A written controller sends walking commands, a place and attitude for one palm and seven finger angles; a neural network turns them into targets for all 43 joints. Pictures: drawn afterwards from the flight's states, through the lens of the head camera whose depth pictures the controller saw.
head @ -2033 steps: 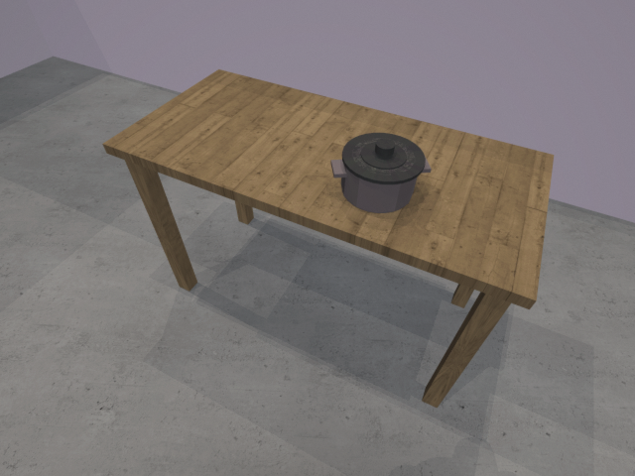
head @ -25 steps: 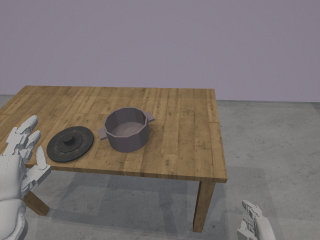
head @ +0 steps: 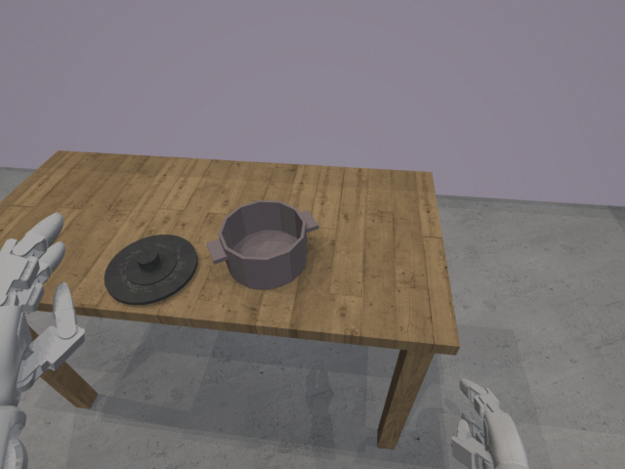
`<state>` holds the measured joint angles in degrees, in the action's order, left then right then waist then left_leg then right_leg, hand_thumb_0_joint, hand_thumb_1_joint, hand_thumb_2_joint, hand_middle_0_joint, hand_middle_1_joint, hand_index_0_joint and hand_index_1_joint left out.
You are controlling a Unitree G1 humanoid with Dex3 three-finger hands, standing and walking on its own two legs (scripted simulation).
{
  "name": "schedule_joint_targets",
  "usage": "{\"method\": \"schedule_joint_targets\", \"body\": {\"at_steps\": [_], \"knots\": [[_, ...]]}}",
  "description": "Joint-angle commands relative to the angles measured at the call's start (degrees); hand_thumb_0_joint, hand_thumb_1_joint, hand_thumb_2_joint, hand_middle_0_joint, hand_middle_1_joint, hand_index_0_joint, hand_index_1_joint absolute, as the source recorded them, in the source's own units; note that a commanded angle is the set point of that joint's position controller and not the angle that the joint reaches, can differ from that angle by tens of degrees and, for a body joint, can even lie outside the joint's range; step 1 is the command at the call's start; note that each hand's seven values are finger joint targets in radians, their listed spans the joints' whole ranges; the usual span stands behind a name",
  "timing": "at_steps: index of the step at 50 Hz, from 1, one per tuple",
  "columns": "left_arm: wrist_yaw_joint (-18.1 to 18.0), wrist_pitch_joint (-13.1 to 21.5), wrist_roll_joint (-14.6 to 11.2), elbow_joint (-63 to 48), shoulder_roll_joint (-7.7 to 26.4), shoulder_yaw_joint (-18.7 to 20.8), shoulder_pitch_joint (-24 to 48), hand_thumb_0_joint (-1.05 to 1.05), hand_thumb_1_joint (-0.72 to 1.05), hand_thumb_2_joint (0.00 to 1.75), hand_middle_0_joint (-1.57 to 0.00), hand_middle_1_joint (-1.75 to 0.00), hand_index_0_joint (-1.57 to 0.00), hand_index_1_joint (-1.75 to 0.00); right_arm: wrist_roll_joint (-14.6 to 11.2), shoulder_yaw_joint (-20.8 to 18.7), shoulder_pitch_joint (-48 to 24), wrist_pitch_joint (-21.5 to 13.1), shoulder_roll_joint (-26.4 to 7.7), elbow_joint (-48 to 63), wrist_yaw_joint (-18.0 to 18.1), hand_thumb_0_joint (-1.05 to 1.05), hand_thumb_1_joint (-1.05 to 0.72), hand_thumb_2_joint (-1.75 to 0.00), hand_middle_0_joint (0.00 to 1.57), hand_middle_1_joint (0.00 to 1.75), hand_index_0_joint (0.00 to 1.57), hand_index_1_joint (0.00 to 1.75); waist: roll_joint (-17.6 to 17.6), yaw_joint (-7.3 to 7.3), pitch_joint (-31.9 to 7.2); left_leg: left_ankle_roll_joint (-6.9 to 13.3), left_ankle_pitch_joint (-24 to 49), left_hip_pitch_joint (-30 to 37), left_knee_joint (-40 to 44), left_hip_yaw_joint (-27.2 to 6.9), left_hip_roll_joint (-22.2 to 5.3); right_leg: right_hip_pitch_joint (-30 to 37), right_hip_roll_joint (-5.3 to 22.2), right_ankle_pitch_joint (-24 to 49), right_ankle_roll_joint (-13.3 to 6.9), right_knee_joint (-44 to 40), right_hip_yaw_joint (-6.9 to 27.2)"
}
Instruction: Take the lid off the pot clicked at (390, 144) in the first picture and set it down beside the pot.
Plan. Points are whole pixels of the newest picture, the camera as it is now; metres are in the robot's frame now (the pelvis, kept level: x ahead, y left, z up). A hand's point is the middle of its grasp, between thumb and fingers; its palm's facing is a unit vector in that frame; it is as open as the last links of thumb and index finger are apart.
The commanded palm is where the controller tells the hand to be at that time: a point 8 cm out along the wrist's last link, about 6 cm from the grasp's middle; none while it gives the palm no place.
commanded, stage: step back with the hand held close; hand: left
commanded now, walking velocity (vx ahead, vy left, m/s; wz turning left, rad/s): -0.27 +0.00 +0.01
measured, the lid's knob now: (148, 259) +0.48 +0.40 -0.08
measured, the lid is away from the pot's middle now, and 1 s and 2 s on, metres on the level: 0.23 0.23 0.23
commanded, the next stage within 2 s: stop stepping back and stand still in 1.66 s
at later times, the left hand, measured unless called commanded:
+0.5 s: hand (41, 368) +0.15 +0.27 +0.15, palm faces +0.26 -0.82 -0.51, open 7.4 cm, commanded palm +0.09 +0.32 +0.17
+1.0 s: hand (31, 412) +0.12 +0.26 +0.16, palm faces +0.28 -0.84 -0.47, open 7.4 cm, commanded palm +0.05 +0.31 +0.17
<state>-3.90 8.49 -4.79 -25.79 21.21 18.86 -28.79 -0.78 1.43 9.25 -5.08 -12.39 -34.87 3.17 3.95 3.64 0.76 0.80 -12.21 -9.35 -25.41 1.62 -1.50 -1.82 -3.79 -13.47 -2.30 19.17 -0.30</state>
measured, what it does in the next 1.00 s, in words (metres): shifts its weight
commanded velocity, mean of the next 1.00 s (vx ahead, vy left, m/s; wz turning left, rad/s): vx -0.31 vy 0.00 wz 0.05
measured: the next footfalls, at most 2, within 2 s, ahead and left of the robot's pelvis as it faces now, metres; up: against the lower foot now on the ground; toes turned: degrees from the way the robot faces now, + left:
right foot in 1.44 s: -0.12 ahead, -0.11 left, +0.00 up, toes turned -5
left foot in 1.66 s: -0.09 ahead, +0.14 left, +0.00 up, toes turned -1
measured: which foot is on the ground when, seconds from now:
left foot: down 0.00-1.00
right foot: down 0.00-1.00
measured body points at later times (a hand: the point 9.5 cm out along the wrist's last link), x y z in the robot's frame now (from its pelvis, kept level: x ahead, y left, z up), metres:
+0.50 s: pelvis -0.05 +0.04 -0.02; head -0.02 +0.05 +0.43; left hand +0.13 +0.32 +0.18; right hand +0.12 -0.18 -0.10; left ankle +0.02 +0.11 -0.74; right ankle -0.03 -0.10 -0.74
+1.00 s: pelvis -0.08 +0.03 -0.02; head -0.05 +0.05 +0.43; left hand +0.10 +0.30 +0.18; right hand +0.09 -0.20 -0.09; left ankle +0.02 +0.11 -0.74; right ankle -0.06 -0.09 -0.74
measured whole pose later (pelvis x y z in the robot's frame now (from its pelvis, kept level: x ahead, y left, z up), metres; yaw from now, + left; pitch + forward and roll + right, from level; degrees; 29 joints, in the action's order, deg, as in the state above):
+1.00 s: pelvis -0.08 +0.03 -0.02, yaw -1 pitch +1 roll -3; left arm -6.1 14.6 -3.1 -37.5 23.9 22.5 -36.2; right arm -1.0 -0.2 12.6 -8.1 -10.9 -30.6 2.2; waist 0.4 -0.6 3.0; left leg 3.0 -12.1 -27.6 -36.4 3.0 -1.1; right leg -19.7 -1.0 -15.5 0.1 34.3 -3.1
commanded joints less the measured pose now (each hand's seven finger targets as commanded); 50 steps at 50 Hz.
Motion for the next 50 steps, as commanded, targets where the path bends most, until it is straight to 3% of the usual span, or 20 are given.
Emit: {"method": "schedule_joint_targets", "body": {"at_steps": [1, 2, 6, 7, 9, 11, 14, 16, 20, 23, 25, 27, 30, 32, 34, 38, 41, 43, 46, 50], "knots": [[0.24, 5.30, 0.24, -9.39, 6.64, 5.47, -0.14, 0.00, 0.90, 0.90, -0.20, -0.30, -0.20, -0.30, -0.27, -3.47, -5.30, -1.89, -7.11, 10.22, -0.63, 0.00, -0.90, -0.90, 0.20, 0.30, 0.20, 0.30, -3.49, -2.36, -1.33, 2.72, 4.23, 3.15, -1.17, -2.70, -2.09, -12.22, 8.83, 16.56, 1.86, -2.75, 7.58], [0.44, 5.60, 0.24, -11.18, 6.47, 5.30, -1.23, 0.00, 0.90, 0.90, -0.20, -0.30, -0.20, -0.30, -0.37, -3.53, -5.39, -1.93, -7.14, 10.88, -0.72, 0.00, -0.90, -0.90, 0.20, 0.30, 0.20, 0.30, -1.62, -2.32, -3.01, 2.80, 5.63, 3.45, -0.27, -2.53, -2.49, -11.39, 8.58, 16.88, 2.02, -1.30, 6.46], [0.32, 5.37, 0.30, -15.34, 8.65, 7.70, -6.16, 0.00, 0.90, 0.90, -0.20, -0.30, -0.20, -0.30, -0.66, -4.17, -4.46, -0.71, -7.25, 12.93, -0.68, 0.00, -0.90, -0.90, 0.20, 0.30, 0.20, 0.30, -5.18, -2.30, -6.89, 3.09, 11.03, 1.99, -0.29, -3.71, -4.05, -10.31, 7.93, 17.62, 2.45, 3.11, 4.23], [-0.03, 5.56, 0.22, -16.88, 10.38, 9.22, -6.47, 0.00, 0.90, 0.90, -0.20, -0.30, -0.20, -0.30, -0.61, -4.00, -4.67, -0.57, -7.11, 13.12, -0.50, 0.00, -0.90, -0.90, 0.20, 0.30, 0.20, 0.30, -3.90, -2.32, -7.31, 3.20, 11.92, 1.62, 0.32, -4.22, -4.26, -10.16, 7.89, 17.04, 2.34, 4.02, 3.82], [-0.45, 5.84, 0.29, -19.30, 10.52, 9.80, -8.17, 0.00, 0.90, 0.90, -0.20, -0.30, -0.20, -0.30, -0.75, -4.16, -3.87, -0.26, -7.04, 13.82, -0.26, 0.00, -0.90, -0.90, 0.20, 0.30, 0.20, 0.30, -2.35, -2.39, -8.14, 3.41, 14.27, 0.54, 0.66, -5.29, -5.44, -9.97, 7.17, 15.60, 2.48, 6.55, 2.49], [-0.95, 6.21, 0.20, -22.28, 11.42, 10.87, -9.40, 0.00, 0.90, 0.90, -0.20, -0.30, -0.20, -0.30, -0.83, -4.31, -3.42, -0.29, -7.03, 14.31, -0.14, 0.00, -0.90, -0.90, 0.20, 0.30, 0.20, 0.30, 1.58, -2.26, -9.27, 3.78, 16.62, -0.40, 1.38, -6.73, -6.86, -9.74, 6.39, 12.96, 2.66, 9.35, 1.53], [-1.50, 6.33, 0.19, -24.72, 11.59, 11.36, -10.95, 0.00, 0.90, 0.90, -0.20, -0.30, -0.20, -0.30, -0.44, -4.44, -2.19, -1.22, -6.69, 14.26, -0.08, 0.00, -0.90, -0.90, 0.20, 0.30, 0.20, 0.30, 7.60, -2.27, -9.30, 4.48, 18.43, 0.09, 4.10, -9.38, -9.80, -13.01, 5.08, -1.29, 2.99, 13.87, -0.08], [-1.80, 6.17, 0.36, -25.19, 10.92, 10.86, -10.05, 0.00, 0.90, 0.90, -0.20, -0.30, -0.20, -0.30, 0.01, -4.47, -1.26, -2.38, -6.89, 13.77, -0.27, 0.00, -0.90, -0.90, 0.20, 0.30, 0.20, 0.30, 9.13, -2.53, -7.65, 4.81, 13.96, -2.50, 5.80, -10.15, -11.34, -13.68, 4.93, -8.15, 3.07, 15.94, -0.72], [-2.24, 5.28, 0.45, -21.51, 9.72, 10.40, -8.84, 0.00, 0.90, 0.90, -0.20, -0.30, -0.20, -0.30, -0.29, -4.66, 0.02, -3.54, -7.52, 12.96, -0.14, 0.00, -0.90, -0.90, 0.20, 0.30, 0.20, 0.30, 1.06, -3.10, -5.73, 4.55, 8.11, -5.45, 3.50, -9.98, -11.57, -12.47, 5.58, -4.31, 3.19, 11.90, -1.12], [-2.19, 5.10, 0.71, -19.16, 9.40, 10.53, -8.68, 0.00, 0.90, 0.90, -0.20, -0.30, -0.20, -0.30, -0.59, -4.50, -0.62, -3.60, -7.76, 13.67, 0.00, 0.00, -0.90, -0.90, 0.20, 0.30, 0.20, 0.30, -0.53, -3.46, -3.68, 3.61, -11.95, -14.94, 4.44, -9.06, -9.28, -8.74, 6.67, -1.46, 2.55, 11.35, -0.47], [-2.34, 5.57, 0.86, -18.75, 9.26, 10.42, -8.34, 0.00, 0.90, 0.90, -0.20, -0.30, -0.20, -0.30, -1.04, -4.58, -0.44, -3.67, -7.54, 14.31, 0.12, 0.00, -0.90, -0.90, 0.20, 0.30, 0.20, 0.30, -2.43, -3.82, -1.46, 3.12, -22.67, -18.65, 3.30, -8.48, -7.33, -11.25, 7.68, -4.95, 1.79, 9.61, 1.19], [-2.73, 6.35, 1.08, -20.71, 11.06, 11.21, -8.02, 0.00, 0.90, 0.90, -0.20, -0.30, -0.20, -0.30, -0.83, -4.73, -0.08, -3.90, -7.30, 14.39, 0.36, 0.00, -0.90, -0.90, 0.20, 0.30, 0.20, 0.30, -4.13, -4.16, -1.78, 2.54, -22.88, -17.19, 0.40, -8.04, -5.36, -14.97, 9.23, -8.59, 0.70, 6.25, 3.71], [-3.32, 7.24, 0.92, -21.82, 9.92, 9.63, -7.56, 0.00, 0.90, 0.90, -0.20, -0.30, -0.20, -0.30, -0.39, -4.48, 0.08, -4.45, -6.34, 13.58, 0.53, 0.00, -0.90, -0.90, 0.20, 0.30, 0.20, 0.30, -6.13, -4.64, -2.40, 1.98, -16.71, -13.25, -4.62, -7.31, -3.43, -19.45, 11.93, -5.13, -0.84, 4.03, 6.97], [-3.80, 7.84, 1.11, -23.64, 11.07, 10.15, -6.77, 0.00, 0.90, 0.90, -0.20, -0.30, -0.20, -0.30, -0.17, -4.47, 0.10, -4.74, -6.46, 13.26, 0.74, 0.00, -0.90, -0.90, 0.20, 0.30, 0.20, 0.30, -3.48, -4.85, -3.61, 1.98, -14.74, -12.01, -3.59, -8.36, -3.94, -19.40, 11.70, -2.90, -0.91, 5.63, 6.36], [-4.17, 8.17, 0.99, -23.37, 10.19, 9.89, -7.20, 0.00, 0.90, 0.90, -0.20, -0.30, -0.20, -0.30, -0.32, -4.41, 0.01, -4.92, -6.54, 13.48, 0.89, 0.00, -0.90, -0.90, 0.20, 0.30, 0.20, 0.30, -1.23, -4.57, -4.16, 2.38, -15.86, -13.52, -0.06, -9.65, -5.52, -17.30, 9.68, -3.64, 0.39, 8.16, 3.86], [-4.35, 9.09, 1.96, -24.47, 10.54, 11.20, -6.60, 0.00, 0.90, 0.90, -0.20, -0.30, -0.20, -0.30, -0.22, -4.43, -0.74, -5.82, -7.28, 14.18, 1.15, 0.00, -0.90, -0.90, 0.20, 0.30, 0.20, 0.30, 9.95, -3.93, -3.70, 4.57, -26.69, -24.75, 12.29, -15.94, -12.72, -7.20, 3.90, -6.69, 3.01, 20.77, -1.28], [-3.95, 9.22, 1.41, -23.01, 10.36, 11.32, -7.28, 0.00, 0.90, 0.90, -0.20, -0.30, -0.20, -0.30, -0.15, -4.74, 0.25, -6.43, -6.72, 13.37, 0.56, 0.00, -0.90, -0.90, 0.20, 0.30, 0.20, 0.30, 5.57, -3.45, -4.12, 4.42, -17.00, -19.67, 7.93, -13.81, -12.49, -10.06, 4.39, -7.17, 2.81, 17.45, -1.09], [-3.56, 9.39, 1.12, -22.96, 9.96, 10.33, -7.33, 0.00, 0.90, 0.90, -0.20, -0.30, -0.20, -0.30, -0.14, -4.54, 0.20, -6.56, -6.70, 13.07, 0.26, 0.00, -0.90, -0.90, 0.20, 0.30, 0.20, 0.30, 1.64, -3.67, -4.75, 3.62, -11.60, -16.70, 4.26, -11.93, -10.65, -10.48, 5.21, -1.90, 2.52, 12.20, -0.57], [-3.19, 9.68, 1.22, -22.43, 9.82, 10.25, -7.74, 0.00, 0.90, 0.90, -0.20, -0.30, -0.20, -0.30, -0.47, -5.29, 0.36, -6.25, -7.22, 13.04, -0.14, 0.00, -0.90, -0.90, 0.20, 0.30, 0.20, 0.30, -1.14, -3.87, -5.11, 2.41, -19.59, -17.94, 1.71, -9.54, -7.75, -12.66, 7.22, -4.07, 1.13, 10.88, 1.79], [-3.96, 10.14, 1.01, -23.27, 10.81, 10.22, -7.39, 0.00, 0.90, 0.90, -0.20, -0.30, -0.20, -0.30, 0.15, -5.14, 0.40, -5.60, -5.67, 12.24, -0.15, 0.00, -0.90, -0.90, 0.20, 0.30, 0.20, 0.30, -5.84, -4.83, -4.48, 0.95, -16.18, -14.62, -6.78, -6.97, -3.75, -20.18, 12.87, -4.92, -2.01, 4.47, 9.09]]}}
